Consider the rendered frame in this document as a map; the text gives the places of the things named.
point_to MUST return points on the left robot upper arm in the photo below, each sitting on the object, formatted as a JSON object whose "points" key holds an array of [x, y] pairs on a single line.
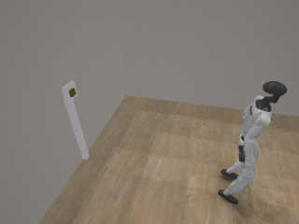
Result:
{"points": [[245, 112]]}

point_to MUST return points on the robot left shin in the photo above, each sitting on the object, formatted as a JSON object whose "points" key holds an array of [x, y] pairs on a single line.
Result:
{"points": [[237, 167]]}

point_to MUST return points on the robot left thigh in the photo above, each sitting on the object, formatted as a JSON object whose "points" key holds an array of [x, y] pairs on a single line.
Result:
{"points": [[256, 150]]}

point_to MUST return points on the panel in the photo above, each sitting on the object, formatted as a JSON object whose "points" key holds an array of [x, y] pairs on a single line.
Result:
{"points": [[73, 115]]}

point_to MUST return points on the right robot forearm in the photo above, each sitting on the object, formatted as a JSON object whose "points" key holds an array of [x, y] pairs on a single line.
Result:
{"points": [[248, 152]]}

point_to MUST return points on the button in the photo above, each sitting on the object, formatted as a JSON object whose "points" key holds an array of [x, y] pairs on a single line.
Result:
{"points": [[72, 92]]}

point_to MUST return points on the right robot upper arm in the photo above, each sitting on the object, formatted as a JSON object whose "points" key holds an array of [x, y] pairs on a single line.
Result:
{"points": [[261, 122]]}

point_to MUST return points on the robot right hand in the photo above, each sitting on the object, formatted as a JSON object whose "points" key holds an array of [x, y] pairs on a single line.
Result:
{"points": [[247, 173]]}

